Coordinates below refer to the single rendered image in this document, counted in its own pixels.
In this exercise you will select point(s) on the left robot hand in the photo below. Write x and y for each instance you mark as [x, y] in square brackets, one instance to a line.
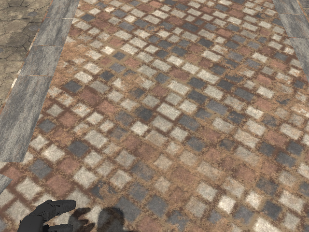
[45, 212]

